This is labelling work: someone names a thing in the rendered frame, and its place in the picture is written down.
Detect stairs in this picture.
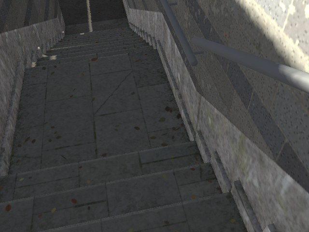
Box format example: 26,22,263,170
31,27,154,68
0,140,247,232

